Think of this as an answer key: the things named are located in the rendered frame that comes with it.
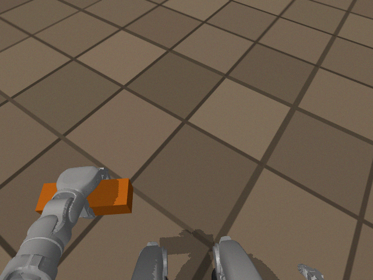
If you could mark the left robot arm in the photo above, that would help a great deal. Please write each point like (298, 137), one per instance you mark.
(39, 254)

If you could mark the left robot hand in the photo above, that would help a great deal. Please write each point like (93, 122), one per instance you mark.
(84, 180)

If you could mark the carton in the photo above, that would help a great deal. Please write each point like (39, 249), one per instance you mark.
(113, 196)

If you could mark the right robot hand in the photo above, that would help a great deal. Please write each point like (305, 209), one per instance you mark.
(310, 273)

